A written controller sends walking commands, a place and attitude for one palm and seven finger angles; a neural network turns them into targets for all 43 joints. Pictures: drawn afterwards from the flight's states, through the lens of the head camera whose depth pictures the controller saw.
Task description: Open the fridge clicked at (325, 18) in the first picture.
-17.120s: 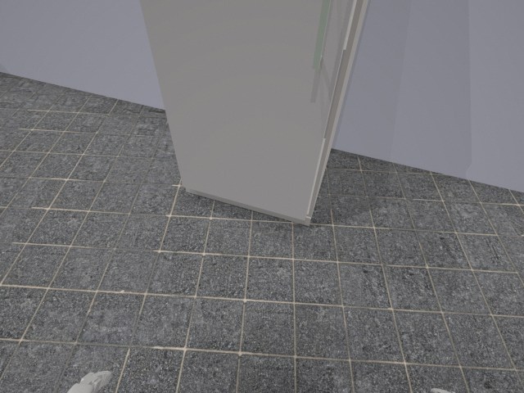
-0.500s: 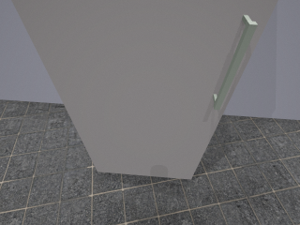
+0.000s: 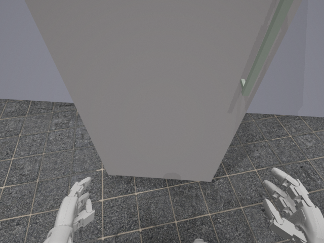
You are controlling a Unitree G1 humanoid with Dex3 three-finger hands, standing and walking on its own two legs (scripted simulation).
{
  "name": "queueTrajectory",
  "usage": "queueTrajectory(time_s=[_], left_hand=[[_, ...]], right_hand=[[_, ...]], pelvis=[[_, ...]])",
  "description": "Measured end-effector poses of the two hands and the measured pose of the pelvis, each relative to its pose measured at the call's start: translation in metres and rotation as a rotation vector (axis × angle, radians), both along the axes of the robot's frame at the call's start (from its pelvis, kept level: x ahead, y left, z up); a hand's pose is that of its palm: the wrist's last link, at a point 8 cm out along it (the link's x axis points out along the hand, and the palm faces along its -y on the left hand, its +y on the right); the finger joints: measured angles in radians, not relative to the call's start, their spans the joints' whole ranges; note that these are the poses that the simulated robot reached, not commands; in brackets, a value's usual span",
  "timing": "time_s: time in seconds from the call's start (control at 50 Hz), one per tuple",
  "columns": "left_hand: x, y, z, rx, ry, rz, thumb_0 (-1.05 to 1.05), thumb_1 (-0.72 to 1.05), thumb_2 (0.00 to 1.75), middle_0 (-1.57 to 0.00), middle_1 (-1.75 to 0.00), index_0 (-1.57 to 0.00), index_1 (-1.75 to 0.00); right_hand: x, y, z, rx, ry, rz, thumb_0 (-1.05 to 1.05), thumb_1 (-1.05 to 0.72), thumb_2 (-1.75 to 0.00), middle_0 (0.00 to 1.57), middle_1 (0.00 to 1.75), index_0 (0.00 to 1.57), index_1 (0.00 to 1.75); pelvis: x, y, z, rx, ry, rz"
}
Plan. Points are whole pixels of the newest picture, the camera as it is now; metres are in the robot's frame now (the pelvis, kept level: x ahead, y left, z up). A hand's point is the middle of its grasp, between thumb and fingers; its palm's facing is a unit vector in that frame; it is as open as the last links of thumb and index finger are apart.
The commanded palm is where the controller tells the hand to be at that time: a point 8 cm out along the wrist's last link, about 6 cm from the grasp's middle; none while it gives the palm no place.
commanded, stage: raise the hand to about handle height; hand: right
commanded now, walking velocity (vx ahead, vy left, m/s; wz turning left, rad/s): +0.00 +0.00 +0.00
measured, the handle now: (261, 46) +0.52 -0.20 +0.23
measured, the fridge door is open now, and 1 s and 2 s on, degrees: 0 0 0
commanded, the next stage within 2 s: move the hooked fingers beside the handle in 1.70 s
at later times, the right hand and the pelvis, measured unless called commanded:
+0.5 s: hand out of the picture +0.24 -0.28 +0.13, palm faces +0.09 +0.99 -0.05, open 11.5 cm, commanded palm +0.21 -0.32 +0.14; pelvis +0.01 -0.03 +0.02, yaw +0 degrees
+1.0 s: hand out of the picture +0.27 -0.31 +0.21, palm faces +0.09 +0.99 -0.09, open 13.8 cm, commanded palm +0.23 -0.35 +0.23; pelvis +0.01 -0.03 +0.04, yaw -2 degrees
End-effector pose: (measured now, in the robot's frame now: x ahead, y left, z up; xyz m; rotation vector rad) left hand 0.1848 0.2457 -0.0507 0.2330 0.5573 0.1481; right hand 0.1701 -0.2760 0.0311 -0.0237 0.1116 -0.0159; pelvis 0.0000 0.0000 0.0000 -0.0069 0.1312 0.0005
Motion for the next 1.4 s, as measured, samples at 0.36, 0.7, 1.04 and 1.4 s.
queueTrajectory(time_s=[0.36,0.7,1.04,1.4], left_hand=[[-0.023,-0.032,-0.001,-0.023,0.034,0.021,0.01,0.90,0.90,-0.21,-0.30,-0.20,-0.30],[-0.004,-0.056,0.021,0.003,0.004,-0.039,0.01,0.90,0.90,-0.21,-0.30,-0.20,-0.30],[0.022,-0.073,0.038,-0.054,-0.037,-0.115,0.01,0.90,0.90,-0.21,-0.30,-0.20,-0.30],[0.017,-0.037,0.031,-0.072,0.001,-0.065,0.01,0.90,0.90,-0.21,-0.30,-0.20,-0.30]], right_hand=[[0.050,-0.035,0.067,-0.024,-0.059,0.057,0.01,-0.21,-0.61,0.25,0.75,0.25,0.74],[0.056,-0.063,0.125,-0.064,-0.152,-0.027,0.00,0.18,-0.44,0.28,1.00,0.28,0.99],[0.070,-0.080,0.190,-0.084,-0.161,-0.065,-0.01,0.47,-0.31,0.30,1.19,0.30,1.18],[0.096,-0.069,0.215,-0.056,-0.130,-0.028,-0.01,0.50,-0.30,0.30,1.20,0.30,1.20]], pelvis=[[0.002,-0.015,0.013,0.039,-0.044,-0.009],[0.011,-0.039,0.030,0.038,-0.111,-0.021],[0.008,-0.030,0.043,0.025,-0.172,-0.031],[0.012,-0.013,0.045,0.016,-0.171,-0.017]])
